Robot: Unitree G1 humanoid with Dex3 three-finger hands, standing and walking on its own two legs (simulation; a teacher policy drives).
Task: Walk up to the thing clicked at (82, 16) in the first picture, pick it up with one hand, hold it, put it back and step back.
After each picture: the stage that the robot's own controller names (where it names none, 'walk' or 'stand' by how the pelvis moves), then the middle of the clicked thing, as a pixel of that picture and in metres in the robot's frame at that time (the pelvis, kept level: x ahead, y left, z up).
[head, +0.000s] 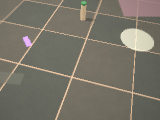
stand; (83, 11) +1.85 +0.01 -0.65
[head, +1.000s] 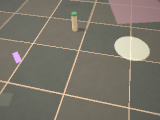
walk; (74, 21) +1.70 +0.21 -0.65
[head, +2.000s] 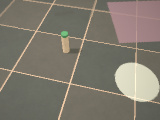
walk; (65, 42) +1.13 +0.26 -0.65
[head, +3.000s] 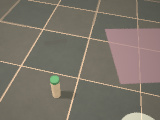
walk; (55, 87) +0.66 +0.22 -0.63
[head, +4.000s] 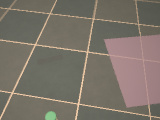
stand; out of the picture +0.37 +0.21 -0.63
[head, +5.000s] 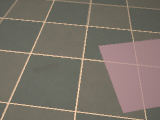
walk; out of the picture +0.35 +0.21 -0.66
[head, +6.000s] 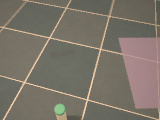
stand; (61, 114) +0.40 +0.17 -0.63
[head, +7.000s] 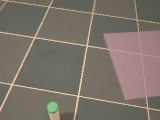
stand; (54, 113) +0.41 +0.19 -0.62
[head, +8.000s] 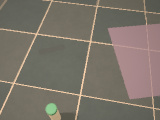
stand; (53, 113) +0.37 +0.22 -0.61
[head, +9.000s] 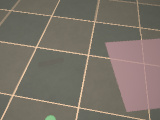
walk; out of the picture +0.36 +0.20 -0.65
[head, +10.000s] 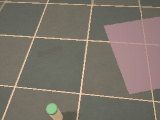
stand; (55, 113) +0.38 +0.23 -0.63
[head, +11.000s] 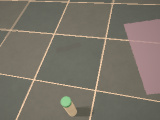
stand; (69, 107) +0.43 +0.20 -0.62
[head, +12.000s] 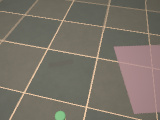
stand; out of the picture +0.42 +0.16 -0.65
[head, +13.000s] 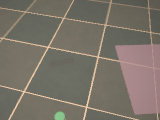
stand; out of the picture +0.41 +0.16 -0.66
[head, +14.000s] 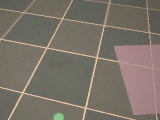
stand; out of the picture +0.40 +0.16 -0.66
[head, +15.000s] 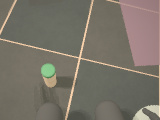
go down; (49, 76) +0.44 +0.14 -0.43
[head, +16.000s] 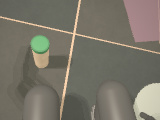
go down; (41, 54) +0.48 +0.14 -0.28
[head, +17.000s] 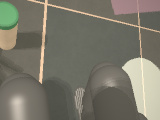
close in; (5, 30) +0.48 +0.17 -0.19
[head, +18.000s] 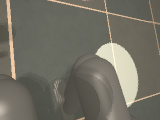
close; out of the picture +0.48 +0.20 -0.18
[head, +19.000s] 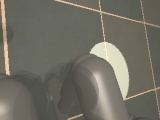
lift; out of the picture +0.47 +0.20 -0.19
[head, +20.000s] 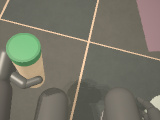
lift; (30, 66) +0.35 +0.17 -0.02
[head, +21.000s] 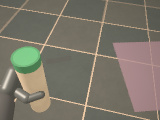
hold; (34, 84) +0.31 +0.16 +0.06
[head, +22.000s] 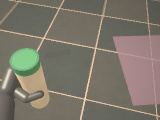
hold; (33, 83) +0.31 +0.17 +0.04
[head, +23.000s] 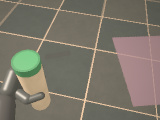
hold; (35, 84) +0.31 +0.16 +0.04
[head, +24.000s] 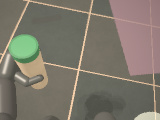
crouch; (33, 67) +0.38 +0.15 -0.01
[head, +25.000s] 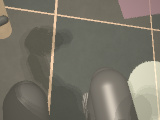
lower; out of the picture +0.53 +0.19 -0.04
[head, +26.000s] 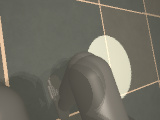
lower; out of the picture +0.50 +0.23 -0.17
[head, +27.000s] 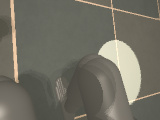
lower; out of the picture +0.48 +0.22 -0.18
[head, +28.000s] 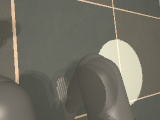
lower; out of the picture +0.47 +0.20 -0.18
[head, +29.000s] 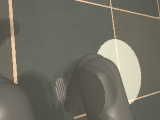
lower; out of the picture +0.48 +0.20 -0.17
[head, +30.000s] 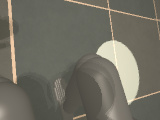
open; out of the picture +0.48 +0.19 -0.19
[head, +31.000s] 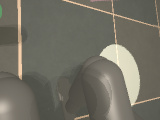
stand; out of the picture +0.46 +0.19 -0.19
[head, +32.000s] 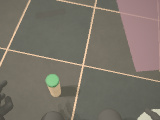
stand; (54, 86) +0.43 +0.14 -0.48
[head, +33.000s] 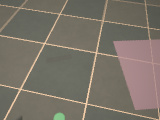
stand; out of the picture +0.39 +0.13 -0.60
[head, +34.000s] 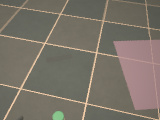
stand; out of the picture +0.40 +0.14 -0.60
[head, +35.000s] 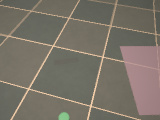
stand; out of the picture +0.40 +0.13 -0.64
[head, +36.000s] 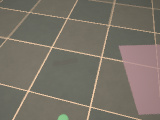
stand; out of the picture +0.39 +0.14 -0.66
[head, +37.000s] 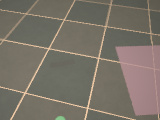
stand; out of the picture +0.38 +0.15 -0.66
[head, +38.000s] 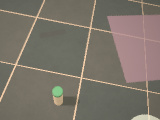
walk; (58, 96) +0.45 +0.12 -0.64
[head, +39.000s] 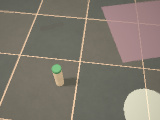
walk; (58, 76) +0.65 +0.21 -0.62
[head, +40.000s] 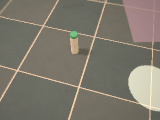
stand; (74, 43) +0.98 +0.12 -0.62
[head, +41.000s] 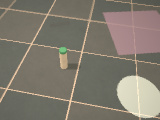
stand; (63, 58) +0.98 +0.19 -0.64
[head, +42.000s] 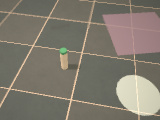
stand; (64, 59) +1.03 +0.18 -0.66
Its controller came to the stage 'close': yes
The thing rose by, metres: 0.69
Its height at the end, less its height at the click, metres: +0.00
